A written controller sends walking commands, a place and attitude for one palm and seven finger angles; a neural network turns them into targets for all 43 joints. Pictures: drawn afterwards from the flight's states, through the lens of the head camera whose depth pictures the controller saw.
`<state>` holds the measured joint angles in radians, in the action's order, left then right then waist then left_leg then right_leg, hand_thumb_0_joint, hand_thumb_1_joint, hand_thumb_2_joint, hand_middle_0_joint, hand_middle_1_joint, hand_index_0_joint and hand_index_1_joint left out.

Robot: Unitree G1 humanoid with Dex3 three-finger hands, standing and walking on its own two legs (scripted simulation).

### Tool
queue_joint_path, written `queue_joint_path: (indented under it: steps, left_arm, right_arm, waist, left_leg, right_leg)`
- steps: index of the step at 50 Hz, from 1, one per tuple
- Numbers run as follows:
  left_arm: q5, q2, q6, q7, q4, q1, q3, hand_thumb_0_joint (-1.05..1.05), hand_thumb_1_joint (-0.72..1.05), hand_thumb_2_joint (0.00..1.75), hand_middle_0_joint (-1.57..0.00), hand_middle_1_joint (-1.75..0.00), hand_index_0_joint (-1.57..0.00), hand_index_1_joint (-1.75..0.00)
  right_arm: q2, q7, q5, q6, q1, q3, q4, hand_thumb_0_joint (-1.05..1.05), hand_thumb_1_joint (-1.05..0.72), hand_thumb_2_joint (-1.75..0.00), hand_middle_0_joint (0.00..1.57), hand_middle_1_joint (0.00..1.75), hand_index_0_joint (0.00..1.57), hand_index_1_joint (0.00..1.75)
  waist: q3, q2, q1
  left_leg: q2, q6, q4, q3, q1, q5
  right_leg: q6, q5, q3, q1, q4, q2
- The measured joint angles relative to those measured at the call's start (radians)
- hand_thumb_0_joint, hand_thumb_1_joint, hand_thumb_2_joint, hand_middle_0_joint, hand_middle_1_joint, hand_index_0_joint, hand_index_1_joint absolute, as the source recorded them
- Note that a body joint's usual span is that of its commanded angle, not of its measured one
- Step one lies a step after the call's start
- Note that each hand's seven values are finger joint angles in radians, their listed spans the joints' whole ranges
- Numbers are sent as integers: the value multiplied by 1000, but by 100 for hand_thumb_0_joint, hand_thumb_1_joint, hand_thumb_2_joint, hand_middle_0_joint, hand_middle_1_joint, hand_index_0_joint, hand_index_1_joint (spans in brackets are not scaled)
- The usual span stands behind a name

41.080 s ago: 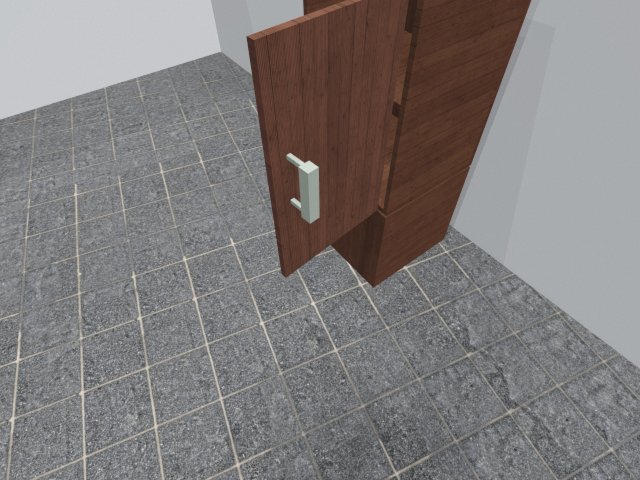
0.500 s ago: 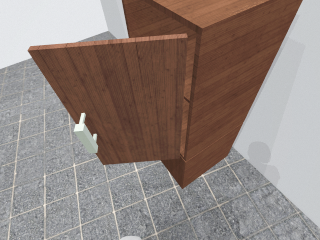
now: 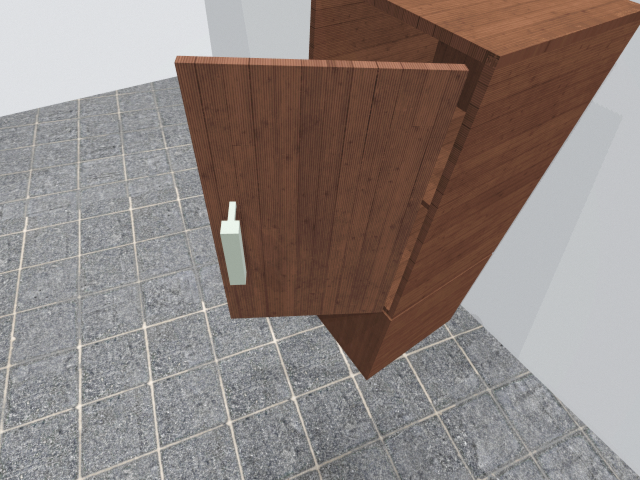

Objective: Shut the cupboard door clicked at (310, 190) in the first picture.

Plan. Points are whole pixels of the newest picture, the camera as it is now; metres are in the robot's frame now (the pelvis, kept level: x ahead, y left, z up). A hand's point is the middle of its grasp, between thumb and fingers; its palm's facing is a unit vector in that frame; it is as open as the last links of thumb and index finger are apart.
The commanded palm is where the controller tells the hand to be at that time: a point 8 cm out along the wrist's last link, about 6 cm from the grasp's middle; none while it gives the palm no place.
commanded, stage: come to a stop and stand still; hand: left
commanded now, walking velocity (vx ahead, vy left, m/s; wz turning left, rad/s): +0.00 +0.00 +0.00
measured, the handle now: (235, 243) +0.46 +0.18 -0.03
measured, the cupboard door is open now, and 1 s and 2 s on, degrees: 60 60 60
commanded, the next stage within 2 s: look again from close up in 1.24 s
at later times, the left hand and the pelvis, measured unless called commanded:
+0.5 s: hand out of the picture -0.15 +0.21 -0.16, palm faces +0.07 -0.98 -0.20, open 7.4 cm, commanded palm none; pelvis -0.07 +0.04 +0.01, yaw +1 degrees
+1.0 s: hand out of the picture -0.11 +0.24 -0.16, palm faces +0.01 -0.98 -0.20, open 7.4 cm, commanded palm none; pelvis -0.12 +0.06 +0.02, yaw -1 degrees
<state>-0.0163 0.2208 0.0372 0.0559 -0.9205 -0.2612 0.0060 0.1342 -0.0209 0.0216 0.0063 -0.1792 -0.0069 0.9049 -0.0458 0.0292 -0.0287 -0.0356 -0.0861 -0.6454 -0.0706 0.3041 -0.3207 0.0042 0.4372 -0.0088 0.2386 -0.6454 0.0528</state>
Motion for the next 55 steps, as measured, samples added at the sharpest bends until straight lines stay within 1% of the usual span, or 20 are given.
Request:
queue_joint_path:
  steps: [2,4,7,12,18,23,26,28,29,30,32,33,37,41,44,46,48,51,53,55]
  left_arm:
    - [-1,3,0,-3,1,9,2,1,91,89,-20,-30,-20,-29]
    - [-3,0,-4,-8,0,12,3,1,91,89,-20,-30,-20,-29]
    - [-3,-5,-6,-13,-6,-3,3,1,91,89,-20,-30,-20,-29]
    - [-8,-8,4,-17,-31,-39,3,1,91,89,-20,-30,-20,-29]
    - [-11,-26,10,-20,-79,-104,4,1,91,89,-20,-30,-20,-29]
    - [-11,-50,8,-18,-119,-168,5,1,91,89,-20,-30,-20,-29]
    - [-6,-65,16,-17,-148,-183,9,1,91,89,-20,-30,-20,-29]
    - [-2,-71,25,-18,-169,-178,13,1,90,89,-20,-30,-20,-29]
    - [-1,-72,28,-19,-176,-170,13,1,90,89,-20,-30,-21,-29]
    - [1,-67,30,-20,-182,-148,13,1,90,89,-20,-30,-21,-29]
    - [3,-59,27,-21,-173,-100,17,1,90,89,-20,-30,-21,-29]
    - [1,-56,23,-20,-163,-79,19,1,90,89,-20,-30,-21,-29]
    - [-4,-48,9,-17,-125,-21,23,1,91,89,-20,-30,-20,-29]
    - [1,-49,0,-14,-100,-13,22,1,91,89,-20,-30,-20,-29]
    - [5,-54,-3,-11,-99,-27,18,0,91,89,-20,-30,-20,-29]
    - [5,-62,-7,-7,-105,-37,19,0,91,89,-20,-30,-20,-29]
    - [5,-75,-7,-5,-116,-48,16,0,91,89,-20,-30,-20,-29]
    - [9,-84,-5,-3,-139,-63,11,0,91,89,-20,-30,-20,-29]
    - [12,-84,-6,-3,-153,-67,7,1,91,89,-20,-30,-20,-29]
    - [13,-83,-5,-6,-163,-66,5,1,91,89,-20,-30,-20,-29]
  right_arm:
    - [2,0,1,2,-5,2,4,1,-91,-90,20,30,20,30]
    - [10,0,-3,6,-14,-3,13,0,-91,-90,20,30,20,30]
    - [29,3,-2,14,-27,-12,29,0,-92,-90,20,30,20,30]
    - [49,9,-1,25,-53,-19,52,0,-92,-90,20,30,20,30]
    - [66,8,-4,41,-65,-30,93,1,-91,-90,20,30,20,30]
    - [68,6,-7,56,-68,-37,122,1,-91,-90,20,30,20,30]
    - [64,5,-6,55,-69,-45,119,1,-91,-90,20,30,20,30]
    - [62,5,-9,45,-79,-50,115,1,-91,-90,20,30,20,30]
    - [62,6,-10,34,-88,-50,114,1,-91,-90,20,30,20,30]
    - [57,3,-9,22,-93,-49,117,0,-91,-90,20,30,20,30]
    - [44,-4,-5,10,-107,-39,127,0,-91,-90,20,30,20,30]
    - [38,-6,-3,9,-113,-33,135,0,-91,-90,19,30,20,30]
    - [14,-8,-3,20,-130,-15,167,1,-91,-90,20,30,20,30]
    - [-5,-7,-2,25,-130,-10,176,1,-91,-90,20,30,20,30]
    - [-4,-13,1,27,-130,-16,181,2,-92,-90,20,30,20,30]
    - [3,-10,-5,27,-124,-22,185,2,-93,-90,20,30,20,30]
    - [14,-10,-8,28,-117,-28,187,2,-93,-90,20,30,20,30]
    - [22,-4,-7,27,-132,-32,188,1,-92,-90,20,30,20,30]
    - [20,-2,-9,25,-145,-29,196,1,-92,-90,20,30,20,30]
    - [10,-3,-8,25,-156,-22,206,1,-92,-90,19,30,20,30]
  waist:
    - [-5,-4,4]
    - [-7,-17,9]
    - [-2,-29,13]
    - [4,-27,17]
    - [3,-36,16]
    - [8,-45,10]
    - [4,-50,17]
    - [4,-52,23]
    - [5,-52,28]
    - [-6,-39,33]
    - [-26,-18,27]
    - [-28,-13,24]
    - [2,-13,24]
    - [44,-24,33]
    - [68,-24,42]
    - [67,-22,41]
    - [46,-38,49]
    - [22,-62,63]
    - [4,-66,67]
    - [-7,-49,62]
  left_leg:
    - [-10,-11,13,-7,4,20]
    - [-17,-19,23,-3,8,38]
    - [-23,-27,50,-4,6,65]
    - [-35,-35,128,-13,-1,126]
    - [-41,-32,208,-20,-13,189]
    - [-46,18,207,-9,-1,135]
    - [-40,65,83,3,55,30]
    - [-21,74,-8,24,51,-3]
    - [-11,65,7,33,33,8]
    - [-17,35,4,22,34,42]
    - [-34,-22,11,0,25,69]
    - [-40,-38,31,-7,17,81]
    - [-54,-41,162,-9,-19,159]
    - [-54,-41,283,-9,-48,231]
    - [-63,-23,345,-18,-58,266]
    - [-69,23,352,-28,-47,270]
    - [-62,82,302,-20,-25,225]
    - [-34,102,184,-14,19,148]
    - [-18,77,156,-17,21,190]
    - [-26,5,154,-26,10,191]
  right_leg:
    - [-6,-26,-10,6,10,-1]
    - [2,-102,-13,-2,47,0]
    - [10,-136,-13,-9,85,6]
    - [-13,-80,-26,9,96,12]
    - [-27,-68,-13,7,120,4]
    - [-17,-109,-15,-4,171,4]
    - [-3,-142,-7,8,175,5]
    - [11,-197,2,29,151,6]
    - [18,-204,5,50,117,7]
    - [16,-179,-4,70,70,13]
    - [2,-99,-32,100,-15,13]
    - [-3,-76,-37,115,-62,8]
    - [-7,-56,-26,131,-202,-19]
    - [-14,-6,21,35,-88,-34]
    - [-30,-19,36,-77,118,-40]
    - [-35,-110,26,-116,228,-38]
    - [-27,-167,31,-118,239,-42]
    - [-14,-159,54,-128,227,-61]
    - [-2,-142,65,-131,198,-72]
    - [3,-120,59,-125,160,-65]
